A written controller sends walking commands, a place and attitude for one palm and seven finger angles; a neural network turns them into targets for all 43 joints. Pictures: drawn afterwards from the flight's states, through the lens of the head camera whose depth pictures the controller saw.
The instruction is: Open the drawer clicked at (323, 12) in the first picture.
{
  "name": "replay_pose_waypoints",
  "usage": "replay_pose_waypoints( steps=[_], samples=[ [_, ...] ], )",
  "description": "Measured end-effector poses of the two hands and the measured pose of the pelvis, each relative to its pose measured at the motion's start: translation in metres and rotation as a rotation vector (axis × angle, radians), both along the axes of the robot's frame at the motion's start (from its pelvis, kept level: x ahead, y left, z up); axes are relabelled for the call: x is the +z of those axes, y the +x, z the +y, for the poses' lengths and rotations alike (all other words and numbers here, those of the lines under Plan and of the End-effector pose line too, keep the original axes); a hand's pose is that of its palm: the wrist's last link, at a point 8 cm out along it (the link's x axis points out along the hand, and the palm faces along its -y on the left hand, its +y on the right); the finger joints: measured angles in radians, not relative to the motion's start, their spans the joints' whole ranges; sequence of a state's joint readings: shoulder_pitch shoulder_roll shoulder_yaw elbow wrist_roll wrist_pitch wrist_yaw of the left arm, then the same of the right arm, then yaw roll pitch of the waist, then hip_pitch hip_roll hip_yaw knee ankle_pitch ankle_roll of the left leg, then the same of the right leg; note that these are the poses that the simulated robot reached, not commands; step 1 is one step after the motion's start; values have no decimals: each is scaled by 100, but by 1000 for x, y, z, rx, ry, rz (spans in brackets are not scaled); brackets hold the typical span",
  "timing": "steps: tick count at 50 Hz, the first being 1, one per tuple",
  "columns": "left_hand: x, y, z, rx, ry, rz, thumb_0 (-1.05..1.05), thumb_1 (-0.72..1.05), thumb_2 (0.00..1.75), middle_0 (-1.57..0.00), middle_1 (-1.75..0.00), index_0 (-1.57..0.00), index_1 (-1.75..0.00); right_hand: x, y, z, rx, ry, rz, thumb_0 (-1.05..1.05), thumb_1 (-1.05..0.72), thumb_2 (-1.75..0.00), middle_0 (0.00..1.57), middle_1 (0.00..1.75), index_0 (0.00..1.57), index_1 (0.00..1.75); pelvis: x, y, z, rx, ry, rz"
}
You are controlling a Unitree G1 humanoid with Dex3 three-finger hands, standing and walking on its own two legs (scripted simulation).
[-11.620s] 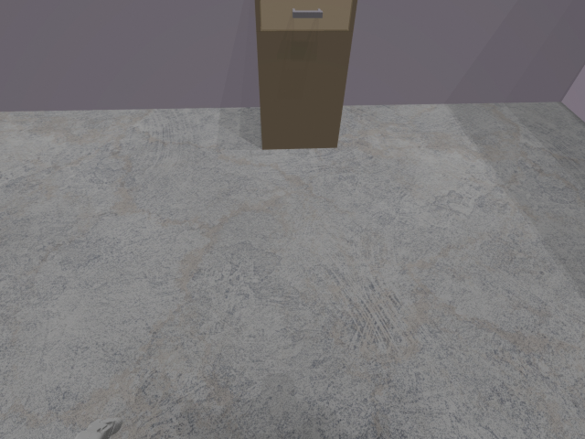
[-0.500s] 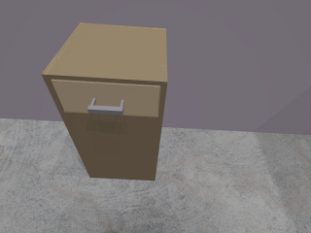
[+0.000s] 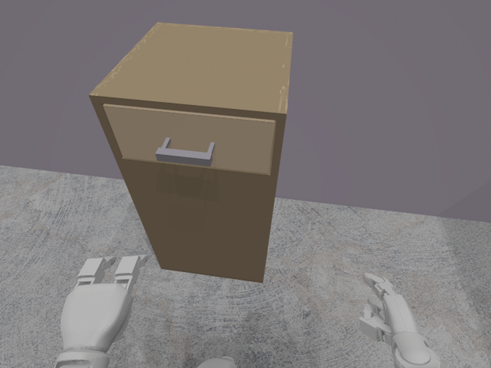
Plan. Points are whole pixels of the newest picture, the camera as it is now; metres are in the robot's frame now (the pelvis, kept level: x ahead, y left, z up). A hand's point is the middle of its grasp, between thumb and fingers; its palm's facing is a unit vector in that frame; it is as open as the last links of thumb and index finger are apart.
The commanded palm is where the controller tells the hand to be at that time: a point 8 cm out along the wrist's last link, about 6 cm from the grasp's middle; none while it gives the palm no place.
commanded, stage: raise the hand with hooked fingers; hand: left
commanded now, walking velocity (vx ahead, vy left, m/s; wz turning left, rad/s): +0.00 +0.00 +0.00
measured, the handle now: (186, 150) +0.55 +0.24 +0.01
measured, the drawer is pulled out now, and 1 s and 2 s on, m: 0.00 0.00 0.00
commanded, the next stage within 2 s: move the hooked fingers above the handle in 1.32 s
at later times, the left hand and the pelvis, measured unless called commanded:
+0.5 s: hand (135, 211) +0.32 +0.25 +0.08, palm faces +0.12 -0.10 -0.99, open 12.4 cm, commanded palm +0.29 +0.24 +0.13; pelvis +0.08 +0.01 +0.03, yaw -1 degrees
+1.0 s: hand (137, 159) +0.38 +0.26 +0.13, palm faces +0.04 -0.10 -0.99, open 13.8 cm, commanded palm +0.35 +0.25 +0.18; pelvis +0.07 +0.01 +0.05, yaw +1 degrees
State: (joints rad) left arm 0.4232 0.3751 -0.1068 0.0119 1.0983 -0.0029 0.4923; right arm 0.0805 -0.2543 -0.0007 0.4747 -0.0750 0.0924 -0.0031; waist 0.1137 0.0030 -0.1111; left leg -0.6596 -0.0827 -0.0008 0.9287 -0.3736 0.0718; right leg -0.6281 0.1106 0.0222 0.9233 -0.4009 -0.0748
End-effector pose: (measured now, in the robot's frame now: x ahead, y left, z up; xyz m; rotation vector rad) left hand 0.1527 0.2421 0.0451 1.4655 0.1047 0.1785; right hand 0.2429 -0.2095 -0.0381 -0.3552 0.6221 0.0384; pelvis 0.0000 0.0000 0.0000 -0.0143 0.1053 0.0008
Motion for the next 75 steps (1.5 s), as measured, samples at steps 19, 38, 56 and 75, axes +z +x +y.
replay_pose_waypoints(
  steps=[19, 38, 56, 75],
  samples=[
    [54, 113, -7, -106, -21, 39, 0, -3, 51, -29, -90, -29, -90, -29, 0, 0, -103, 84, 252, 1, -90, -90, 20, 30, 20, 30, 27, 69, 7, -27, 8, 36],
    [108, 187, -3, -101, 1, -35, 0, -43, 33, -31, -116, -32, -116, -6, 42, -3, -133, 92, 189, 1, -90, -90, 20, 30, 20, 30, 39, 83, 8, -2, 10, -2],
    [122, 194, 4, -144, -30, 77, 0, -49, 30, -31, -120, -32, -120, -12, -7, -3, -155, 98, 280, 1, -90, -90, 20, 30, 20, 30, 47, 63, 10, 4, 8, -39],
    [121, 175, 11, -90, -13, 41, 0, -49, 30, -31, -120, -32, -120, -17, -22, 4, -150, 125, 276, 1, -90, -90, 20, 30, 20, 30, 46, 46, 11, 19, 10, -51]
  ],
)
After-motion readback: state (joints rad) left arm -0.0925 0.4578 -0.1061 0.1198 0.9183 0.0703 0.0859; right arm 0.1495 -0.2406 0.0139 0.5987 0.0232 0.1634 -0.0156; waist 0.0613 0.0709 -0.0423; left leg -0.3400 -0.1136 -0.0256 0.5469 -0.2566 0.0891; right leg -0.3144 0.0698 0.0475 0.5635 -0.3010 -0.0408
